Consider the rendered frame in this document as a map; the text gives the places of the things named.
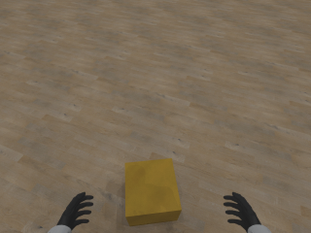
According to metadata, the robot right hand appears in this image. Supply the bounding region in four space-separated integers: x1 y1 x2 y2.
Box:
224 192 261 233

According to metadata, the carton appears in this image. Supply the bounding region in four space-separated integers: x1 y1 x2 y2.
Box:
124 158 182 227

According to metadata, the robot left hand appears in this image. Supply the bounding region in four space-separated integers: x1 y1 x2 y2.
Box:
57 192 93 231

